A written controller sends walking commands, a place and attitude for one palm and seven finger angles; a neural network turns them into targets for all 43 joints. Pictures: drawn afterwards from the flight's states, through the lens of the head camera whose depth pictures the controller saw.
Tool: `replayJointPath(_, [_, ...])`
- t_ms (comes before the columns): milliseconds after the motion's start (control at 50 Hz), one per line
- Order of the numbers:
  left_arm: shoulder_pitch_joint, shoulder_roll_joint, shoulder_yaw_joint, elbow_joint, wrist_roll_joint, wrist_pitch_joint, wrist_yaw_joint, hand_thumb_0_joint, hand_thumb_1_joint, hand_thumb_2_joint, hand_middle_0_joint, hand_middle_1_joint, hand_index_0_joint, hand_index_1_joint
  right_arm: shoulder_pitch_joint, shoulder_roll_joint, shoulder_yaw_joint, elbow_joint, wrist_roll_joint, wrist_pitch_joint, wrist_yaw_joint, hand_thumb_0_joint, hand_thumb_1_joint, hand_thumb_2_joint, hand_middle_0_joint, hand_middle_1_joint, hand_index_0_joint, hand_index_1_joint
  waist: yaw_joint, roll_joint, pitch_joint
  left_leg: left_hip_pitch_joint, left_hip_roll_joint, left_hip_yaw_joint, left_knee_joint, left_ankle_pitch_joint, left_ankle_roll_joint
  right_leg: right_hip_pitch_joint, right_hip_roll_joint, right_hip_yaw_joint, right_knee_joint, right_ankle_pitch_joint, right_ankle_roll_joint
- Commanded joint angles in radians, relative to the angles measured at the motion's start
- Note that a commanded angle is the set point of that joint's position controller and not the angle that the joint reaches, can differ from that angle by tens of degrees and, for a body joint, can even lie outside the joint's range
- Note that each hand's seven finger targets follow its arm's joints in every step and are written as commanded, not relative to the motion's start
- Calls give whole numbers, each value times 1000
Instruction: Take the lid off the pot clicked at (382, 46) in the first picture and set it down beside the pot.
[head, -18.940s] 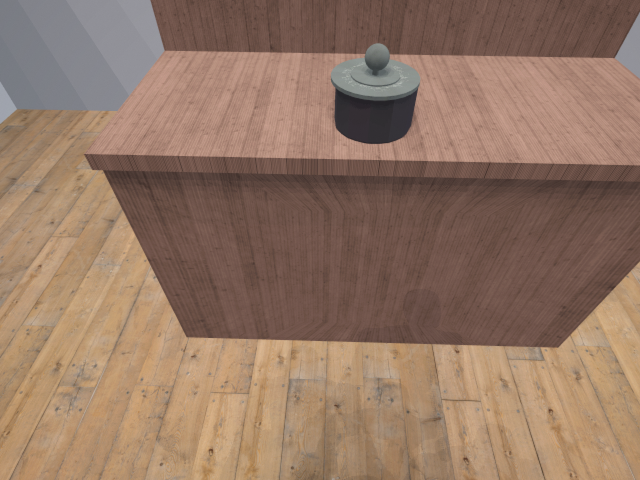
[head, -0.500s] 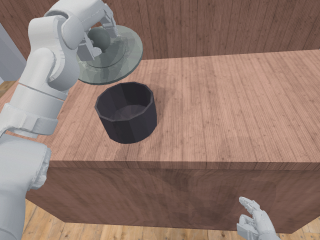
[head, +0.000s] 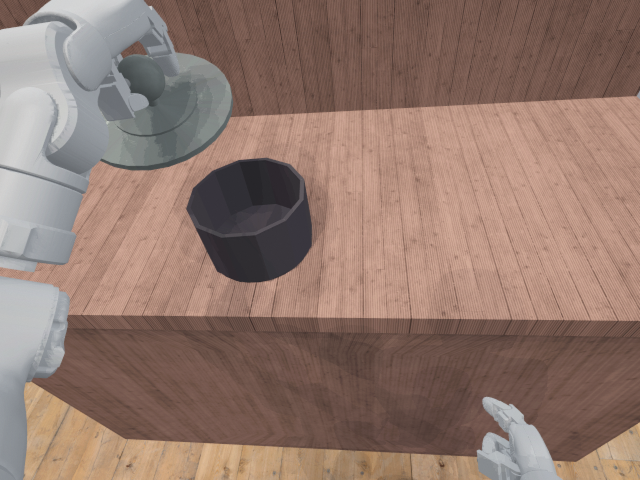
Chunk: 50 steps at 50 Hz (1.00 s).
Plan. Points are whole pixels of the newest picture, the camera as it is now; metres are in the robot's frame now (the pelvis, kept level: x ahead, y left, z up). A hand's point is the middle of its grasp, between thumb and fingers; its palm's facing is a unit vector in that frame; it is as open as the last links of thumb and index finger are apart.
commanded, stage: move the lid sideways beside the pot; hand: left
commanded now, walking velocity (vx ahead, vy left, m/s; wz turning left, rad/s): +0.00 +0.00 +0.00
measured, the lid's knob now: (141, 78) +0.45 +0.21 +0.30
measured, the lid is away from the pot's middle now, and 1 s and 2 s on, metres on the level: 0.08 0.20 0.24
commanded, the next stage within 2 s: lower the lid onto the table in 1.50 s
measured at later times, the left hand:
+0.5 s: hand (68, 90) +0.42 +0.27 +0.31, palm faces -0.07 -0.01 -1.00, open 7.9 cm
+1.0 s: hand (24, 94) +0.42 +0.32 +0.31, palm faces -0.09 -0.03 -1.00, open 7.9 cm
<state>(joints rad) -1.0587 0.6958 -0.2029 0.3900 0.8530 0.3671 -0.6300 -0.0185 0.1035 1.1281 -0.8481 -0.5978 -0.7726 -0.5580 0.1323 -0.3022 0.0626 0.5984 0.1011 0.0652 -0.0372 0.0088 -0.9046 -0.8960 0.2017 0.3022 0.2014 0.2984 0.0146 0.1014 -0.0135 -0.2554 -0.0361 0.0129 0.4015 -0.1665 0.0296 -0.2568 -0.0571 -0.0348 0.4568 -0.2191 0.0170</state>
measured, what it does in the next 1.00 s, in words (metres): stands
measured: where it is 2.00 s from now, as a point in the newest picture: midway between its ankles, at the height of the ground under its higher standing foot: outside the picture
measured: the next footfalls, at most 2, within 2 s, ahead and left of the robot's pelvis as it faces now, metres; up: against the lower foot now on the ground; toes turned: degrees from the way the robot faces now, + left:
none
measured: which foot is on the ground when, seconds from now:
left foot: down 0.00-1.00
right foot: down 0.00-1.00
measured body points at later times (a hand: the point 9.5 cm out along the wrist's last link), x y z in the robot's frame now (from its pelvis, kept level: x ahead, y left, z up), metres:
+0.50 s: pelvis +0.00 +0.00 +0.00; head +0.02 -0.04 +0.45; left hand +0.41 +0.26 +0.37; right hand +0.17 -0.24 -0.11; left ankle +0.03 +0.11 -0.74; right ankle +0.01 -0.13 -0.74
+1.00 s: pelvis +0.01 +0.01 +0.00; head +0.04 -0.02 +0.45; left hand +0.42 +0.32 +0.36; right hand +0.16 -0.24 -0.12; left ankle +0.03 +0.11 -0.74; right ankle +0.01 -0.13 -0.74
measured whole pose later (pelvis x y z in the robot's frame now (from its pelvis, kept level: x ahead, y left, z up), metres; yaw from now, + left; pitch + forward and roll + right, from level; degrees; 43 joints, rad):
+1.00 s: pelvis +0.01 +0.01 +0.00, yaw +0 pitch +3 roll +0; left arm -1.03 0.90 -0.03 0.56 0.91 0.22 -0.66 -0.02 0.11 1.12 -0.85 -0.60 -0.77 -0.56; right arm 0.17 -0.31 0.05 0.59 0.11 0.13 -0.05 0.01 -0.90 -0.90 0.20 0.30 0.20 0.30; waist -0.01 0.09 0.01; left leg -0.29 -0.03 0.01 0.41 -0.18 0.04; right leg -0.26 -0.05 -0.04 0.40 -0.20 0.02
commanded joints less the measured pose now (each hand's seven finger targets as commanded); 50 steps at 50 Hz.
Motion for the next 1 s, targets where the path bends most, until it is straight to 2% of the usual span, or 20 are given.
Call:
replayJointPath(0, [-648,286,154,-161,46,-16,70,0,467,1258,-978,-672,-924,-644,-135,-90,-35,-156,6,-50,-8,0,-900,-900,200,300,200,300,-11,-87,-368,176,-12,-22,-28,168,37,82,45,-25,-50,176,-50])
replayJointPath(40, [-582,334,196,-176,28,-29,73,0,467,1258,-978,-672,-924,-644,-116,-114,-46,-155,1,-50,-4,0,-900,-900,200,300,200,300,-6,-42,-405,202,-13,-26,-11,198,39,95,45,-15,-51,196,-55])
replayJointPath(60, [-648,379,227,-270,49,-39,79,0,467,1258,-978,-672,-924,-644,-114,-95,-43,-170,-1,-56,-4,0,-900,-900,200,300,200,300,12,-34,-492,210,-17,-25,-19,231,37,149,48,-8,-38,212,-53])
replayJointPath(100, [-630,340,200,-194,48,-37,70,0,467,1258,-978,-672,-924,-644,-126,-94,-40,-158,2,-49,-5,0,-900,-900,200,300,200,300,-3,-57,-411,193,-12,-26,-17,223,38,107,45,-21,-42,213,-55])
replayJointPath(160, [-564,413,255,-152,56,-41,67,0,467,1258,-978,-672,-924,-644,-98,-106,-43,-157,0,-37,-2,0,-900,-900,200,300,200,300,9,-70,-417,164,-11,-20,-25,214,36,132,47,-15,-50,209,-51])
replayJointPath(180, [-585,382,231,-127,55,-44,59,0,467,1258,-978,-672,-924,-644,-122,-107,-43,-155,1,-30,-1,0,-900,-900,200,300,200,300,-3,-75,-372,153,-11,-19,-20,193,38,109,45,-21,-58,203,-53])
replayJointPath(360, [-565,471,278,-136,65,-74,60,0,467,1258,-978,-672,-924,-644,-81,-113,-47,-163,6,-14,-6,0,-900,-900,200,300,200,300,0,-57,-438,166,-11,-20,-21,218,40,139,51,-17,-52,202,-51])
replayJointPath(440, [-551,410,227,-122,39,-90,56,0,467,1258,-978,-672,-924,-644,-77,-123,-54,-153,8,-16,-9,0,-900,-900,200,300,200,300,-25,-2,-401,220,-8,-32,-4,249,45,79,53,-26,-69,203,-56])
replayJointPath(460, [-580,461,263,-131,64,-90,61,0,467,1258,-978,-672,-924,-644,-64,-113,-50,-153,8,-15,-8,0,-900,-900,200,300,200,300,-11,-19,-424,202,-6,-32,-21,240,40,104,60,-27,-64,186,-55])
replayJointPath(500, [-599,410,213,-58,62,-92,54,0,467,1258,-978,-672,-924,-644,-77,-113,-46,-144,14,-9,-13,0,-900,-900,200,300,200,300,-29,-45,-342,175,-6,-32,-31,178,41,60,58,-40,-78,148,-53])
replayJointPath(540, [-576,443,237,-105,43,-107,62,0,467,1258,-978,-672,-924,-644,-64,-132,-54,-144,11,-10,-11,0,-900,-900,200,300,200,300,-27,-3,-395,213,-7,-37,-17,210,43,76,58,-32,-76,167,-58])
replayJointPath(560, [-636,489,274,-195,66,-116,70,0,467,1258,-978,-672,-924,-644,-62,-114,-51,-161,5,-19,-11,0,-900,-900,200,300,200,300,-6,21,-486,226,-12,-36,-23,257,42,132,61,-21,-62,191,-58])
replayJointPath(620, [-579,474,275,-50,72,-108,60,0,467,1258,-978,-672,-924,-644,-55,-119,-51,-135,4,-6,-15,0,-900,-900,200,300,200,300,-22,-26,-389,197,-6,-36,-17,261,43,90,62,-38,-75,204,-60])
replayJointPath(660, [-578,525,312,-140,70,-120,62,0,467,1258,-978,-672,-924,-644,-50,-121,-53,-156,3,-6,-6,0,-900,-900,200,300,200,300,-2,0,-460,208,-7,-35,-22,301,40,139,60,-25,-66,227,-59])
replayJointPath(760, [-507,542,326,-50,81,-116,51,0,467,1258,-978,-672,-924,-644,-35,-130,-56,-149,3,16,-4,0,-900,-900,200,300,200,300,-7,-50,-420,175,-2,-26,-17,291,40,133,60,-29,-69,234,-56])
replayJointPath(780, [-508,520,306,6,81,-114,44,0,467,1258,-978,-672,-924,-644,-59,-132,-54,-146,6,25,-7,0,-900,-900,200,300,200,300,-18,-57,-350,153,0,-23,-16,249,43,96,59,-39,-81,214,-57])
replayJointPath(860, [-544,577,336,-126,88,-133,59,0,467,1258,-978,-672,-924,-644,-37,-126,-57,-165,5,19,-10,0,-900,-900,200,300,200,300,-8,16,-483,224,-3,-29,-2,347,46,140,63,-25,-60,244,-58])
replayJointPath(900, [-537,567,325,3,95,-129,50,0,467,1258,-978,-672,-924,-644,-34,-132,-56,-142,8,30,-18,0,-900,-900,200,300,200,300,-27,-35,-379,178,-1,-24,-9,267,46,98,62,-35,-80,215,-57])
replayJointPath(960, [-564,598,340,-108,92,-155,58,0,467,1258,-978,-672,-924,-644,-28,-127,-58,-163,6,22,-20,0,-900,-900,200,300,200,300,-18,28,-476,222,-6,-29,0,339,49,138,65,-26,-64,238,-58])
replayJointPath(980, [-559,577,330,-50,91,-153,53,0,467,1258,-978,-672,-924,-644,-40,-130,-58,-148,5,28,-22,0,-900,-900,200,300,200,300,-30,42,-409,213,-3,-28,4,312,49,93,65,-37,-80,220,-61])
